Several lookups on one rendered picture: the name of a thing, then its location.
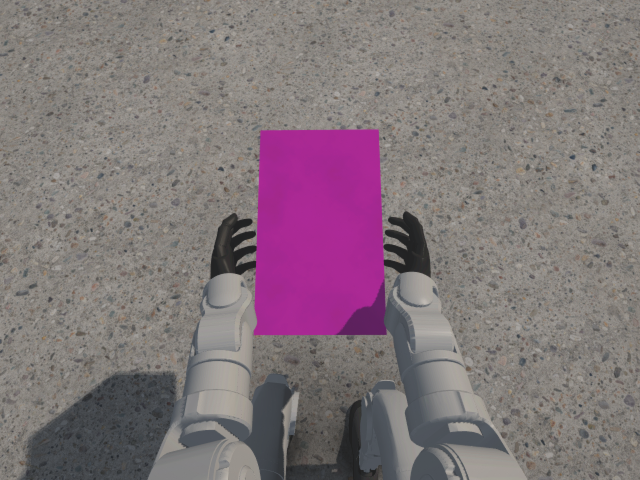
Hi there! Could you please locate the right robot foot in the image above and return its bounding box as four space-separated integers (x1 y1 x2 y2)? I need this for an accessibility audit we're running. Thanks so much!
349 400 378 480

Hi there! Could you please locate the carton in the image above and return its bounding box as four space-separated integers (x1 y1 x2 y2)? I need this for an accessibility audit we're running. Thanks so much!
254 129 387 335

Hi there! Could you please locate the right robot forearm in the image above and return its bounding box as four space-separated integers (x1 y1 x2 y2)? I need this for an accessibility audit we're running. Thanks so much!
384 272 519 465

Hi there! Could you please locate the robot right hand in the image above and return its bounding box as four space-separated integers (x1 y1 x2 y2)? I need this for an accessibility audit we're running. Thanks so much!
383 211 431 278

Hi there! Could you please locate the robot right upper arm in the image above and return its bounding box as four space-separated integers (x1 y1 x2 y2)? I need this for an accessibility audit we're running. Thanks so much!
410 443 527 480

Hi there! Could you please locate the left robot forearm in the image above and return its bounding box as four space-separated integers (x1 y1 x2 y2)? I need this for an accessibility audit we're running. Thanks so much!
147 273 257 480

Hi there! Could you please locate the robot left upper arm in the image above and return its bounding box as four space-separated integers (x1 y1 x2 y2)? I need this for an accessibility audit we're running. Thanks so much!
148 438 261 480

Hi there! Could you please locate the robot left hand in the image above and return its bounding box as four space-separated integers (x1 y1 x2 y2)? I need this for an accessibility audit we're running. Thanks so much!
210 213 257 280

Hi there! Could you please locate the robot right thigh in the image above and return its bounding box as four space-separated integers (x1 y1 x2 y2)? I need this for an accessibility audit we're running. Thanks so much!
361 389 424 480

